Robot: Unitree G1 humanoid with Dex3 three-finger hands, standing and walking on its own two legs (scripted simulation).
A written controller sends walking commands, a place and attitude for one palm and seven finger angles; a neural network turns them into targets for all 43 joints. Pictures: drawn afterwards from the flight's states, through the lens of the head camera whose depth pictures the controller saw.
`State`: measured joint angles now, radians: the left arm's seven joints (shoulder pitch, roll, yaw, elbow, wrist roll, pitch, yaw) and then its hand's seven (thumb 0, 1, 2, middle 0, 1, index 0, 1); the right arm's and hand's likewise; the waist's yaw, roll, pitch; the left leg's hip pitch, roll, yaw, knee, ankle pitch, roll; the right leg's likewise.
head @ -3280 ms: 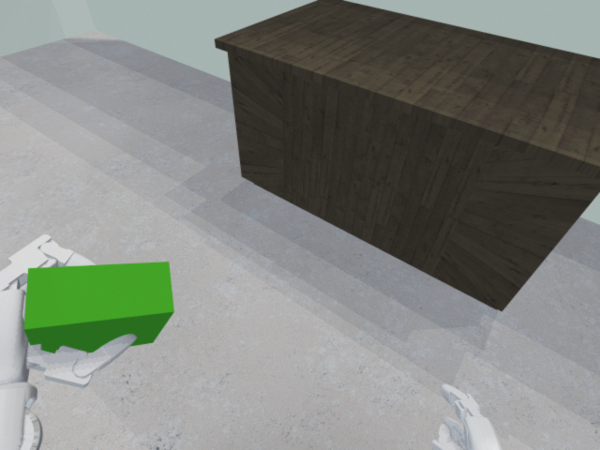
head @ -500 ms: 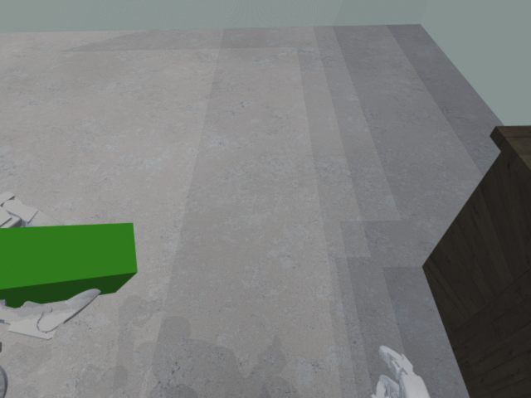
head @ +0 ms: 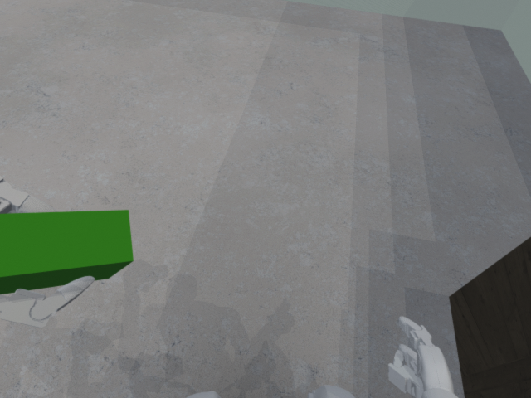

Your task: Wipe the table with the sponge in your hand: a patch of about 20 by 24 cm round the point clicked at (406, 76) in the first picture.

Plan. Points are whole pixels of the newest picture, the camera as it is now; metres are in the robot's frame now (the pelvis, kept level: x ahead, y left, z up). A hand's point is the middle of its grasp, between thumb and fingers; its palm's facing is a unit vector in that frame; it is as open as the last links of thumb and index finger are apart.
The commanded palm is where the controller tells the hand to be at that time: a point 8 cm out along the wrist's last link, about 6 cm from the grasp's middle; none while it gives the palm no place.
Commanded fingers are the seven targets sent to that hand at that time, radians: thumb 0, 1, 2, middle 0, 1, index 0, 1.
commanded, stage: turn to face it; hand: left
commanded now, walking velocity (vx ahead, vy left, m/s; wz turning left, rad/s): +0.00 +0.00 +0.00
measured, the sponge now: (78, 251) +0.24 +0.22 +0.16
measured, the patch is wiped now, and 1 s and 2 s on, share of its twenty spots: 0.00 0.00 0.00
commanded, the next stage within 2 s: none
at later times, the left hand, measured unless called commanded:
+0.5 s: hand (149, 294) +0.19 +0.13 +0.17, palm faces +0.30 -0.87 -0.38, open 9.7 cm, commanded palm +0.14 +0.19 +0.19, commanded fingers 0.00 0.10 1.30 -1.20 -1.60 -1.20 -1.60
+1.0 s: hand (196, 333) +0.16 +0.08 +0.18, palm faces +0.04 -0.90 -0.43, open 9.8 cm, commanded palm +0.12 +0.14 +0.19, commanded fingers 0.00 0.10 1.30 -1.20 -1.60 -1.20 -1.60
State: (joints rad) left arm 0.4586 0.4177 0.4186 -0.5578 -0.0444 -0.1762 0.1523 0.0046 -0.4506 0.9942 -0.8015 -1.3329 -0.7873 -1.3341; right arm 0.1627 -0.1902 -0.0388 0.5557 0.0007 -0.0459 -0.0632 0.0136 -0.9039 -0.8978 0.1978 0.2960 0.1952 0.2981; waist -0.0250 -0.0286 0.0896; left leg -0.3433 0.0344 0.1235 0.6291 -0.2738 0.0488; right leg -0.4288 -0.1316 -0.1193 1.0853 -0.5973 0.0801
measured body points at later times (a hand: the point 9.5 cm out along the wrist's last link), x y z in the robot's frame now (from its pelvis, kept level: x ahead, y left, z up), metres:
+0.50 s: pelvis -0.05 -0.07 +0.01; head -0.04 -0.11 +0.46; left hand +0.17 +0.17 +0.19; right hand +0.13 -0.31 -0.08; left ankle -0.04 +0.09 -0.64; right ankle -0.02 -0.12 -0.73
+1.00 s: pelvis -0.12 -0.06 +0.01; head -0.09 -0.07 +0.46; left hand +0.15 +0.13 +0.20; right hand -0.03 -0.34 -0.08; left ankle -0.09 +0.07 -0.73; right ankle -0.04 -0.13 -0.70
